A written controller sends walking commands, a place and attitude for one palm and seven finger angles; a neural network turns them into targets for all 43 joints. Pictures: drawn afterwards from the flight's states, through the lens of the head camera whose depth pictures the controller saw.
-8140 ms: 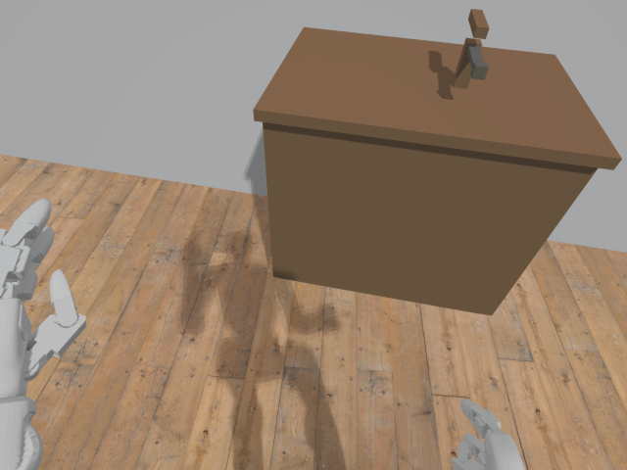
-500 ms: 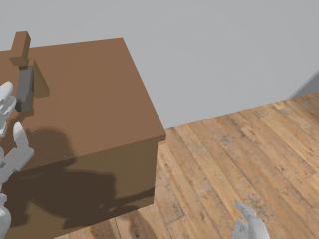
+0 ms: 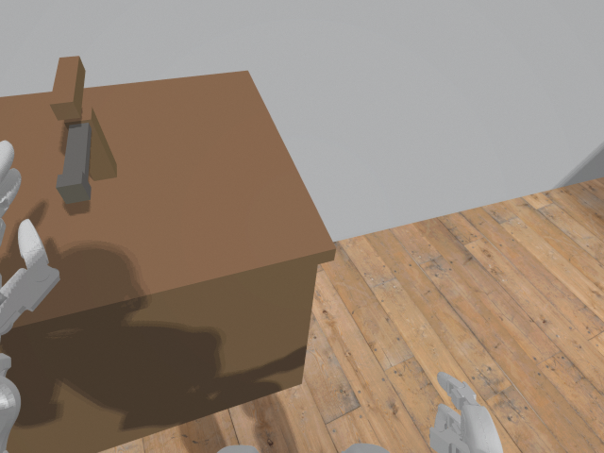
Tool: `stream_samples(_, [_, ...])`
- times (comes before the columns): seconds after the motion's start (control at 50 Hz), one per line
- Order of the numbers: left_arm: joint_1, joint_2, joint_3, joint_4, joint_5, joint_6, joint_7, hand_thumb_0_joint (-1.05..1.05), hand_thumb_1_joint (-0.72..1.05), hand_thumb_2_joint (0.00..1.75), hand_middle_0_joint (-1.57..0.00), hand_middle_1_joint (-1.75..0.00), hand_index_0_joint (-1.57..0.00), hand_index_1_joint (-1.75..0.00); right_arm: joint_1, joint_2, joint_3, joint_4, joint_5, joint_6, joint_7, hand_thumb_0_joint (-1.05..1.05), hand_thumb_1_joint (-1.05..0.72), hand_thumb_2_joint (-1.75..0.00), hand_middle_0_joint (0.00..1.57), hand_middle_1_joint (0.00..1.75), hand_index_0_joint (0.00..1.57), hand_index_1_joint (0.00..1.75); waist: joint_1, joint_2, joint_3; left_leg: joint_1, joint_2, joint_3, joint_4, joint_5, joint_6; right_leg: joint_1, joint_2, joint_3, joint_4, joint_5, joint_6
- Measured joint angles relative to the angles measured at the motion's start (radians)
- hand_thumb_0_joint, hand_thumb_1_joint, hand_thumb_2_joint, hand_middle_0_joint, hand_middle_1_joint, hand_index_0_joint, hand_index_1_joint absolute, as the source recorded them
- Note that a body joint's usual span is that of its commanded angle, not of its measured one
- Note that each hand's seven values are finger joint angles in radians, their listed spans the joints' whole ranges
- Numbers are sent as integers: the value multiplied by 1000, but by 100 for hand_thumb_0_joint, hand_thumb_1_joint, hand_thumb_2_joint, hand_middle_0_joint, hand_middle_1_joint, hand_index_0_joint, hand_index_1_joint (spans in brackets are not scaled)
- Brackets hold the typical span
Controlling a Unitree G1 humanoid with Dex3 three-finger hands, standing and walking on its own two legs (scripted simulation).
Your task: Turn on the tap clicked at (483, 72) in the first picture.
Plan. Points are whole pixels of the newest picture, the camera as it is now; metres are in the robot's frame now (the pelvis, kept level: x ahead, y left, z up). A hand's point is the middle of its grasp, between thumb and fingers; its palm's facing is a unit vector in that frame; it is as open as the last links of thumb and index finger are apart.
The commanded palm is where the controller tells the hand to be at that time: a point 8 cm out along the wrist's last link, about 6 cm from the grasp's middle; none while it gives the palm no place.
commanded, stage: shuffle to correct the standing spot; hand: left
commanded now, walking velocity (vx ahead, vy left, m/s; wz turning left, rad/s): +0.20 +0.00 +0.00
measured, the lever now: (74, 187) +0.38 +0.32 +0.15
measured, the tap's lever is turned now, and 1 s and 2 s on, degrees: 0 0 0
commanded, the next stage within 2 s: come to a stop and stand still in 0.06 s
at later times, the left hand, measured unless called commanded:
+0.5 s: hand (78, 244) +0.27 +0.25 +0.18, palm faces +0.30 -0.90 -0.31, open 7.4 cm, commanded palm +0.19 +0.31 +0.20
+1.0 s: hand (0, 239) +0.26 +0.32 +0.19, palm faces +0.42 -0.86 -0.28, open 7.4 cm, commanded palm +0.20 +0.35 +0.20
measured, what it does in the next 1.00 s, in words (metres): steps on the spot: right foot, then left foot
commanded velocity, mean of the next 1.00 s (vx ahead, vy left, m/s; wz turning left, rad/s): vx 0.02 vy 0.01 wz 0.00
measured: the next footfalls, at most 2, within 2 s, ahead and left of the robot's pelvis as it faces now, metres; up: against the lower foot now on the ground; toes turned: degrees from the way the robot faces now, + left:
right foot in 0.14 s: +0.08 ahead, -0.07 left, +0.00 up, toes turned +0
left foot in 0.46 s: +0.08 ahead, +0.11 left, +0.00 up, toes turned +0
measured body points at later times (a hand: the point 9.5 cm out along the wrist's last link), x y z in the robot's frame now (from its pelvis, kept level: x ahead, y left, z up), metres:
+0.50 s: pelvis +0.03 +0.03 +0.02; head +0.07 +0.06 +0.47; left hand +0.24 +0.30 +0.20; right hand +0.19 -0.23 -0.05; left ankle +0.04 +0.11 -0.72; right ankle +0.04 -0.09 -0.72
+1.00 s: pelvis +0.04 +0.07 +0.02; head +0.07 +0.11 +0.47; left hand +0.23 +0.37 +0.20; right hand +0.22 -0.13 -0.06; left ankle +0.04 +0.11 -0.72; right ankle +0.06 -0.08 -0.71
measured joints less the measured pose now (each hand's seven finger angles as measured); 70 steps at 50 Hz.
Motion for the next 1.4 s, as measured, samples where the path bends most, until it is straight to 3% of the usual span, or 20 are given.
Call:
stream_samples(0.04, [8, 4, 3, -1, -1, -3, -4, 2, 89, 90, -21, -30, -21, -31, 14, 14, 18, -2, 1, -13, 5, 1, -91, -90, 20, 30, 20, 30, -8, 11, -15, 13, -2, -5, -50, 29, 2, -10, 9, -34, -74, 30, -4])
stream_samples(0.12, [76, 19, 7, -16, -1, -14, -9, 2, 89, 90, -21, -30, -21, -31, 54, 15, 46, -11, -1, -22, 6, 1, -90, -90, 20, 30, 20, 30, -7, 40, -61, 3, 1, 1, -70, 20, -2, 91, 21, -84, -417, 77, -15])
stream_samples(0.18, [88, 11, -5, 9, 7, -8, -20, 1, 89, 90, -21, -30, -21, -31, 59, -7, 37, 15, -7, 0, 0, 1, -90, -90, 20, 30, 20, 30, 5, 67, -75, -91, 3, -9, 169, -125, -19, 103, 26, -93, -482, 185, -61])
stream_samples(0.22, [43, 2, -10, 57, 12, -1, -39, 1, 89, 90, -21, -30, -21, -31, 66, -21, 22, 51, -16, 2, 0, 1, -90, -90, 20, 30, 20, 30, 35, 64, -66, -153, 2, -14, 362, -78, -46, 128, 21, -95, -518, 215, -65])
stream_samples(0.26, [-58, 25, 29, 162, 3, -43, -44, 1, 88, 90, -21, -30, -21, -31, 60, -27, 17, 89, -17, -17, 6, 1, -91, -90, 20, 30, 20, 30, 65, 38, -45, -194, -4, -41, 466, -6, -56, 149, 17, -83, -572, 247, -62])
stream_samples(0.34, [-126, -1, 58, 238, -22, -48, -3, 1, 89, 90, -21, -30, -21, -31, 36, -59, 0, 74, -5, -46, 24, 2, -91, -90, 20, 30, 20, 30, 57, 19, 5, -146, 17, -26, 275, 17, -49, 184, 7, -55, -676, 311, -48])
stream_samples(0.42, [-42, -63, -35, 116, -24, -48, 5, 2, 90, 90, -20, -30, -20, -31, 11, -87, -28, 44, -2, -73, 28, 2, -91, -90, 20, 30, 20, 30, 24, 9, 21, -4, 3, 26, -50, 32, -30, 176, 0, -34, -675, 308, -20])
stream_samples(0.48, [35, -56, -85, -4, -12, -59, -12, 2, 89, 90, -20, -30, -20, -31, -2, -85, -42, 19, -4, -78, 17, 1, -91, -90, 20, 30, 20, 30, -9, -1, 13, 104, -3, 30, -216, 45, -13, 155, 12, -40, -612, 265, -3])
stream_samples(0.52, [48, -2, -64, -47, -7, -68, -19, 2, 89, 90, -21, -30, -21, -31, -16, -53, -43, 7, 1, -65, 9, 1, -91, -90, 20, 30, 20, 30, -12, -61, 24, 110, -29, 45, -210, 29, 12, 134, -12, -23, -549, 240, -2])
stream_samples(0.56, [50, 51, -21, -65, -3, -72, -24, 2, 89, 90, -21, -30, -21, -31, -19, -34, -37, -16, -3, -57, 9, 1, -91, -90, 20, 30, 20, 30, -12, -80, 28, 108, -31, 48, -198, 30, 26, 104, -10, -26, -457, 163, -9])
stream_samples(0.6, [39, 89, 21, -70, -2, -66, -27, 2, 89, 90, -21, -30, -21, -31, -16, -24, -32, -33, -10, -55, 14, 1, -91, -90, 19, 30, 20, 30, -11, -60, 30, 103, -20, 34, -194, 30, 31, 84, 1, -43, -404, 96, -15])
stream_samples(0.66, [38, 103, 66, -86, -9, -64, -26, 2, 89, 90, -21, -30, -21, -31, -4, -21, -19, -50, -4, -52, 36, 1, -91, -90, 19, 30, 20, 30, -2, -9, 22, 92, -5, 16, -176, 19, 35, 106, 10, -75, -512, 161, -21])
stream_samples(0.72, [68, 89, 75, -97, -19, -65, -28, 1, 89, 90, -21, -30, -21, -31, 12, -15, 3, -56, 7, -44, 49, 1, -91, -90, 20, 30, 20, 30, 11, 14, 3, 79, -13, 22, -124, -19, 42, 167, -1, -80, -668, 331, -19])
stream_samples(0.76, [76, 56, 49, -72, -19, -58, -32, 1, 89, 90, -21, -30, -21, -31, 11, -14, 13, -36, 10, -33, 47, 1, -91, -90, 20, 30, 20, 30, 13, 45, -4, 78, -6, 12, -95, -41, 40, 184, 5, -89, -675, 328, 17])
stream_samples(0.8, [75, 26, 23, -34, -20, -40, -31, 1, 89, 90, -21, -30, -21, -31, 14, -6, 22, -16, 11, -21, 42, 1, -91, -90, 20, 30, 20, 30, 18, 47, -13, 89, -14, 13, -104, -40, 40, 187, -4, -89, -663, 303, 29])
stream_samples(0.94, [19, -45, -37, 23, -6, 28, -16, 2, 89, 90, -21, -30, -20, -31, 15, 11, 43, -3, -4, -7, 20, 1, -90, -90, 20, 30, 20, 30, 45, 7, 14, 137, -42, 28, -160, -7, 58, 200, -26, -67, -644, 285, 4])
stream_samples(1.02, [-9, -38, -50, -37, 0, 15, -9, 2, 89, 90, -21, -30, -20, -31, 4, 5, 44, -6, -8, -17, 20, 1, -90, -90, 20, 30, 21, 30, 40, 6, 28, 145, -36, 22, -174, 6, 53, 222, -18, -72, -687, 315, 7])
stream_samples(1.16, [35, 10, -1, -40, -7, -27, -12, 1, 89, 90, -21, -30, -21, -31, -1, -11, 25, -26, -4, -1, 17, 1, -90, -90, 20, 30, 20, 30, 15, 20, -5, 144, -30, 27, -200, 21, 43, 221, -13, -67, -718, 336, 18])
stream_samples(1.26, [70, -14, -15, 22, -8, -4, -16, 1, 89, 90, -21, -30, -21, -31, 17, -29, 15, -22, 2, 13, 7, 1, -90, -90, 20, 30, 20, 30, 14, 26, -21, 147, -28, 24, -211, 27, 38, 221, -11, -68, -723, 340, 30])
stream_samples(1.4, [63, -57, -58, 20, 4, 19, -6, 2, 89, 90, -21, -30, -21, -31, 35, -39, 16, -3, 2, 6, -7, 1, -91, -90, 20, 30, 20, 30, 27, 13, -11, 148, -18, 11, -210, 30, 29, 223, -1, -82, -717, 334, 17])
